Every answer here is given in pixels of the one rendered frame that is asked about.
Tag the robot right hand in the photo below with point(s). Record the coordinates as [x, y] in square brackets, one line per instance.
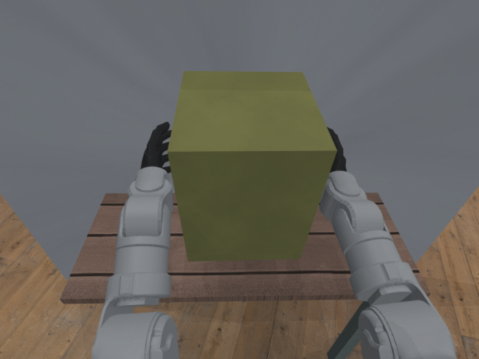
[339, 163]

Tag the left robot upper arm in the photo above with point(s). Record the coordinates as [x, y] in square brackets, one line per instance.
[151, 335]

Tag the right robot forearm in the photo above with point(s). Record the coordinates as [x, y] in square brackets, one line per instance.
[378, 274]

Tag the robot left hand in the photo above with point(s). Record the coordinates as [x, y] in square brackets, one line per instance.
[153, 154]

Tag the left robot forearm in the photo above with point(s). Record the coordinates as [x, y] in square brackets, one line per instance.
[141, 262]

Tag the table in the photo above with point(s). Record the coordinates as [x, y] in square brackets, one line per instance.
[322, 272]

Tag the carton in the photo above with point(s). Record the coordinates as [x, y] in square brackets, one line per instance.
[250, 155]

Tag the right robot upper arm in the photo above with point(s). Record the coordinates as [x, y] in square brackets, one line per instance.
[404, 330]

